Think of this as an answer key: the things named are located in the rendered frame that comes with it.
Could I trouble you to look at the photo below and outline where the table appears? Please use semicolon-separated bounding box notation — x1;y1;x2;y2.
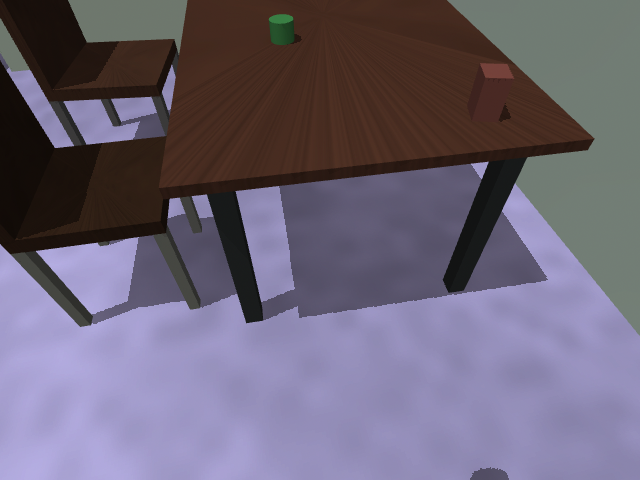
159;0;594;323

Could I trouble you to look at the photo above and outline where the chair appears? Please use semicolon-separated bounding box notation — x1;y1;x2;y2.
0;0;179;146
0;61;202;327

